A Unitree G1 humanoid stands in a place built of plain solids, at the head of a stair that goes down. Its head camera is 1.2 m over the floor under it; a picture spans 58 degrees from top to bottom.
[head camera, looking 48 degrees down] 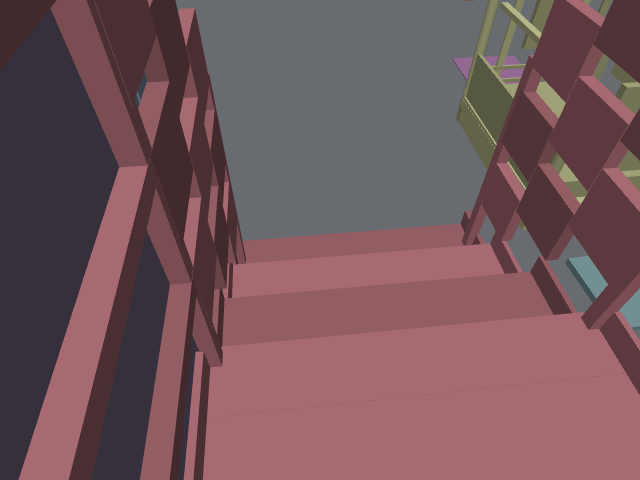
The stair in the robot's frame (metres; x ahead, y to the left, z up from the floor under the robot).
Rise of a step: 0.17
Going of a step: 0.30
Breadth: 1.25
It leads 6 degrees to the left of straight ahead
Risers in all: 4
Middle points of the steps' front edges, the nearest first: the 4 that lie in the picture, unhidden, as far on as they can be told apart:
0.70 -0.27 0.00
1.00 -0.24 -0.17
1.30 -0.20 -0.34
1.60 -0.17 -0.51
